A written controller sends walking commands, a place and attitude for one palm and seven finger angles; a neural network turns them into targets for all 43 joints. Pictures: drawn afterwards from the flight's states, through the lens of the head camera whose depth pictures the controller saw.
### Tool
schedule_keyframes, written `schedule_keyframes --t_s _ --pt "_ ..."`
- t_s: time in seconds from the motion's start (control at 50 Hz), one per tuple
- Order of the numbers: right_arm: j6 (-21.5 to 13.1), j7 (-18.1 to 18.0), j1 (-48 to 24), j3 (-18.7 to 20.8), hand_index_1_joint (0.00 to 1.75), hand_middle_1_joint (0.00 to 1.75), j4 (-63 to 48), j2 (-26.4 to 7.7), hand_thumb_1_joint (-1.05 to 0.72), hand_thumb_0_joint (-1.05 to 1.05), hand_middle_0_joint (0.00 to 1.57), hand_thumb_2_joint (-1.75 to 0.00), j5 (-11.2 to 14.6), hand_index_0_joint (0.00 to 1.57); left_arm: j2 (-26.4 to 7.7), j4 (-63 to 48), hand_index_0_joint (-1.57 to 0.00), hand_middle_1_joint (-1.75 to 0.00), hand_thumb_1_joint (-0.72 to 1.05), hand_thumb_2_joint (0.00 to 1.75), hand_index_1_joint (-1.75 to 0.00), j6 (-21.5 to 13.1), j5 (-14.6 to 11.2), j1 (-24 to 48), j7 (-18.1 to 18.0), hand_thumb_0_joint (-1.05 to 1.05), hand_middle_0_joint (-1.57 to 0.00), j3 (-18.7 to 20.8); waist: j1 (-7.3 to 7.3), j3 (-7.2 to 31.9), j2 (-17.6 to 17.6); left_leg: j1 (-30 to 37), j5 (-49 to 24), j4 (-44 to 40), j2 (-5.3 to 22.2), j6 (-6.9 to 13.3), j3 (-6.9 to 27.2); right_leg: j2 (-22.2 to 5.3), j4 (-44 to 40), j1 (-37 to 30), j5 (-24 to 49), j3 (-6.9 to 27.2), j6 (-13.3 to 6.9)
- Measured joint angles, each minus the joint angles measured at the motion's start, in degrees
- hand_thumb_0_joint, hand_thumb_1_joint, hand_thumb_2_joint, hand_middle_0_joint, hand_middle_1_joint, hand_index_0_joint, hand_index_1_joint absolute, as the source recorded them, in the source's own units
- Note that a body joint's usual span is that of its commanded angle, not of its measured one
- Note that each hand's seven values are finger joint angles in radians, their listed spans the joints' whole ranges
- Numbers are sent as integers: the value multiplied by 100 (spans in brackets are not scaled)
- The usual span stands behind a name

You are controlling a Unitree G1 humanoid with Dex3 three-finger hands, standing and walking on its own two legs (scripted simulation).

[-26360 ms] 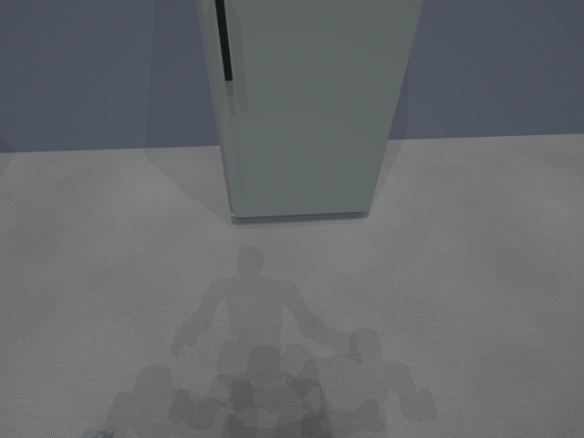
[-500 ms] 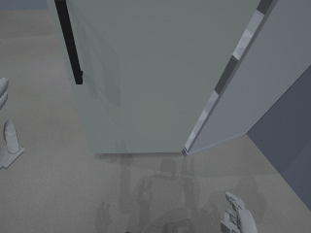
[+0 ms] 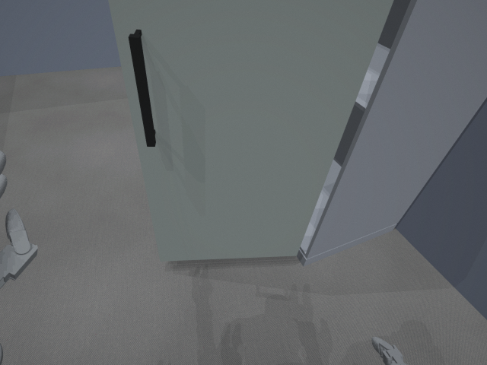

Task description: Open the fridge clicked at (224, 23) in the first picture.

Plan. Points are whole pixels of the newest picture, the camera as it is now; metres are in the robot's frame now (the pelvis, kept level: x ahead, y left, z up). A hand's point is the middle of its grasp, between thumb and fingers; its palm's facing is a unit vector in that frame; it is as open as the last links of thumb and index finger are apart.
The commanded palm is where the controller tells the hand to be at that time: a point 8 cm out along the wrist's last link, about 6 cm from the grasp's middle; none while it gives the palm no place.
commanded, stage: stop stepping back and stand still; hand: left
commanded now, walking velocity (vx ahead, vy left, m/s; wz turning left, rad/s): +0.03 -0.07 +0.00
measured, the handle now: (145, 93) +0.67 +0.27 +0.13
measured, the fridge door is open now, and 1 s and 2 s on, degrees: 71 71 71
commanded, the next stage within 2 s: let the arm hang, fingers relaxed in 0.18 s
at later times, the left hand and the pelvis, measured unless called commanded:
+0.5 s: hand out of the picture +0.13 +0.22 -0.12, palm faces +0.01 -0.95 -0.32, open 7.4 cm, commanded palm none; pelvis +0.00 +0.01 +0.00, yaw +3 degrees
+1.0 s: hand out of the picture +0.02 +0.26 -0.14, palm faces +0.03 -0.94 -0.33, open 7.4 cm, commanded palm none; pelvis +0.00 +0.01 +0.02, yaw +3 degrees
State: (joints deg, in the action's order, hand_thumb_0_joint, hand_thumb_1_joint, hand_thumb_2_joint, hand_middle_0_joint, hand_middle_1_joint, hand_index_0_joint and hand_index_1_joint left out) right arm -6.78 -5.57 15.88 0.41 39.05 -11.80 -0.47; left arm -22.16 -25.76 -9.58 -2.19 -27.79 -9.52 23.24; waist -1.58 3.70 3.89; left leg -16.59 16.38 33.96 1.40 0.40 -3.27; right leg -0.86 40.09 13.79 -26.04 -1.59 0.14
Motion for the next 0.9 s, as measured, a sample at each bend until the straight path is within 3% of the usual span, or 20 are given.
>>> schedule_keyframes --t_s 0.06,0.12,0.22,0.28,0.32,0.4,0.44,0.56,0.6,0.72,0.9 --pt "-164 106 58 -84 30 30 -114 170 -90 1 20 -90 -8 20 -246 -152 -21 -30 89 90 -30 -102 15 -154 14 2 -21 165 -72 -164 -106 76 -140 -224 46 -8 76 148 -333 35 157 -122 2" --pt "-206 195 109 -186 30 30 -176 232 -90 1 21 -89 -4 20 -359 -209 -21 -30 89 90 -30 -234 40 -311 38 2 -21 232 -53 -242 -225 51 -146 -206 51 -44 98 180 -1039 -130 960 -218 -115" --pt "-87 266 86 -168 30 30 -10 126 -90 1 21 -89 27 20 -136 25 -21 -30 89 90 -30 -274 26 -455 111 2 -21 31 100 -149 -534 -84 -2 26 81 -34 221 262 -1025 -89 900 -238 -219" --pt "-30 221 8 -129 30 30 110 58 -90 1 21 -89 35 20 41 181 -21 -30 89 90 -30 -217 46 -351 103 2 -21 -107 183 -183 -477 45 51 -70 -12 -17 202 175 -942 -126 805 -195 -168" --pt "-87 428 -121 -29 30 30 322 -126 -90 1 21 -89 8 20 36 1009 -21 -30 89 90 -30 -151 231 116 329 1 -20 -467 227 -146 -524 -84 27 3 -118 36 242 56 -647 79 773 -261 -110" --pt "325 551 -579 9 30 30 573 -498 -90 1 21 -89 -114 20 174 3712 -20 -30 90 90 -30 780 359 1184 764 1 -20 -1406 153 -175 -574 -345 32 168 -392 166 250 -88 169 567 309 41 -66" --pt "431 551 -741 -16 30 30 619 -552 -90 1 21 -89 -153 20 314 4946 -20 -30 90 90 -30 1046 389 1480 879 1 -19 -1778 73 -295 -470 -388 7 199 -490 163 236 -99 -23 507 504 180 -75" --pt "684 512 -824 21 30 30 1045 -542 -91 1 21 -89 -118 20 1002 7313 -20 -30 91 90 -30 1156 406 1457 1030 2 -20 -2534 0 -650 -301 -185 -117 -24 -329 11 390 73 -430 202 606 48 -161" --pt "723 488 -745 10 30 30 1270 -493 -91 1 21 -89 -109 20 1077 7754 -21 -30 94 90 -30 1138 360 1411 946 1 -20 -2479 53 -732 -171 -77 -200 -189 -298 -3 430 106 -638 70 708 13 -176" --pt "817 434 -568 -25 30 30 1907 -406 -91 1 21 -89 -87 20 800 8564 -21 -30 96 90 -30 1070 325 1372 969 1 -21 -2378 207 -799 -169 149 -422 -600 -180 -26 539 234 -1383 -321 1097 -80 -179" --pt "760 458 -571 -42 30 30 2336 -392 -91 1 21 -89 -58 20 464 9077 -20 -30 92 90 -30 976 309 1569 969 1 -20 -2315 208 -710 -434 397 -633 -1026 -215 36 466 193 -1835 -560 1344 -4 -115"
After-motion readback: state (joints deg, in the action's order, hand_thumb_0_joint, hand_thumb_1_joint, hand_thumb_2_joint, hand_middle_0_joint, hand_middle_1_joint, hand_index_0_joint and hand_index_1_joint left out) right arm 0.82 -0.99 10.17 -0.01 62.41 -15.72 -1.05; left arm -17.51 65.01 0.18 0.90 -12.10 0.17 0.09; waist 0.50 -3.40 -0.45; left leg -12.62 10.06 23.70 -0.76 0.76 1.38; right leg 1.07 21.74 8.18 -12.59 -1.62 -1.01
